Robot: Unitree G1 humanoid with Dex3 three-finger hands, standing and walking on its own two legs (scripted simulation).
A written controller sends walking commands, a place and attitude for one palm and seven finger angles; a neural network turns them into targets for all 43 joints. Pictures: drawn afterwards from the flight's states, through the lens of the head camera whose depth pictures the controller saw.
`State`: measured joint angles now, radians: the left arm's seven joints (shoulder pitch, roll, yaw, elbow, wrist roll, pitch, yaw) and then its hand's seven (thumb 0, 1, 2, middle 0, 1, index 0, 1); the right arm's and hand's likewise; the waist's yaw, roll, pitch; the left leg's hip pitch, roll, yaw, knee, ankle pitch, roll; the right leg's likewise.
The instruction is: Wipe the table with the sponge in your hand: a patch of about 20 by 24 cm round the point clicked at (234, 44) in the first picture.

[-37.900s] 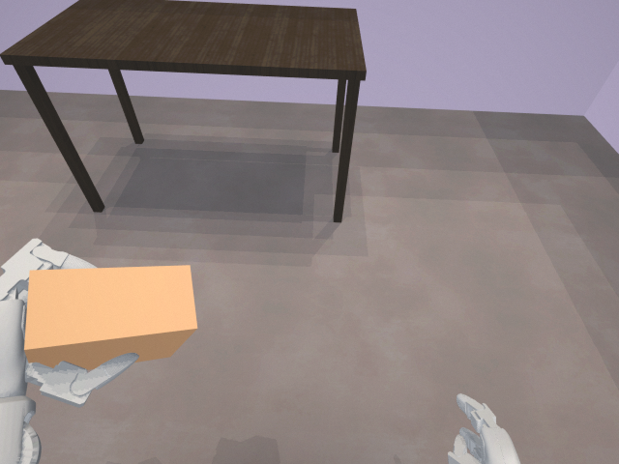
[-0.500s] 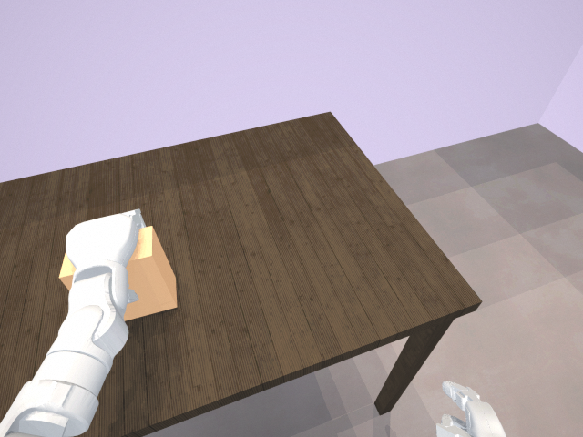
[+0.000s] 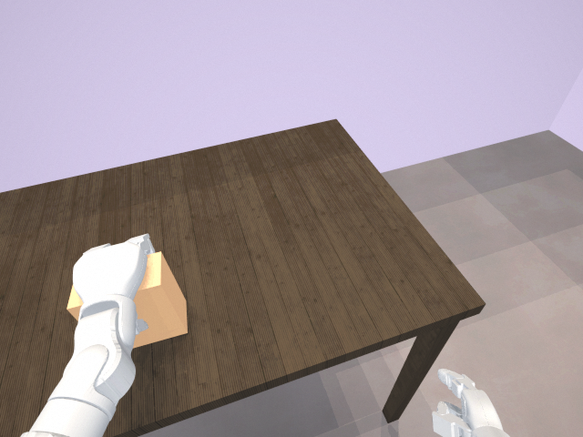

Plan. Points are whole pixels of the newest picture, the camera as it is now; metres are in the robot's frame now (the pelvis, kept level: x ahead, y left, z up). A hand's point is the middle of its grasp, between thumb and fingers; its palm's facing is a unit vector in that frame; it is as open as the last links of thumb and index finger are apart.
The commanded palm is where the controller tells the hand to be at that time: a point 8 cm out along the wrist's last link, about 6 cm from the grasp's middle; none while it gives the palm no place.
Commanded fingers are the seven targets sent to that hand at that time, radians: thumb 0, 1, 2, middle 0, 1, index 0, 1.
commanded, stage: wipe back along the first lane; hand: left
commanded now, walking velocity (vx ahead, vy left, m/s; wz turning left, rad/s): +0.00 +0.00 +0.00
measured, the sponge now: (140, 312) +0.29 +0.28 -0.01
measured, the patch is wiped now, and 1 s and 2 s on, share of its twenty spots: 1.00 1.00 1.00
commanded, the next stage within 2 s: lift the sponge slowly off the table in 0.48 s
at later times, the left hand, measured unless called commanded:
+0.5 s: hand (136, 318) +0.25 +0.25 +0.05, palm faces +0.01 -0.07 -1.00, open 10.7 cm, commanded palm +0.21 +0.23 +0.08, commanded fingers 0.00 0.10 1.30 -1.20 -1.60 -1.20 -1.60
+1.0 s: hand (136, 323) +0.24 +0.24 +0.05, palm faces -0.01 -0.12 -0.99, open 10.6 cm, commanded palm +0.21 +0.23 +0.11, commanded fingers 0.00 0.10 1.30 -1.20 -1.60 -1.20 -1.60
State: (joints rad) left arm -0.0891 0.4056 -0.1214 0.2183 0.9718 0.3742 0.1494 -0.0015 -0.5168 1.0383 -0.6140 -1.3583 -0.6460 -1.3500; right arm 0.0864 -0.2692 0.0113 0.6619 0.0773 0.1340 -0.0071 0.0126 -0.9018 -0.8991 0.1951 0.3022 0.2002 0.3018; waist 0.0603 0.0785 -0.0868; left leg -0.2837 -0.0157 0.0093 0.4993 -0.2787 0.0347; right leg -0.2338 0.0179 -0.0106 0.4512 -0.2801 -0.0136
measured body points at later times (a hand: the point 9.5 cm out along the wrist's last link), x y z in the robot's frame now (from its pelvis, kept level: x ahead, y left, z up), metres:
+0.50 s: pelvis +0.00 -0.01 +0.00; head -0.01 -0.04 +0.45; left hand +0.25 +0.25 +0.10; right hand +0.23 -0.22 -0.08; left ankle -0.02 +0.10 -0.74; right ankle -0.03 -0.12 -0.74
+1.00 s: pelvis +0.00 -0.02 +0.00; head -0.02 -0.05 +0.45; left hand +0.24 +0.24 +0.11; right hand +0.23 -0.23 -0.08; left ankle -0.02 +0.10 -0.74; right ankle -0.03 -0.12 -0.74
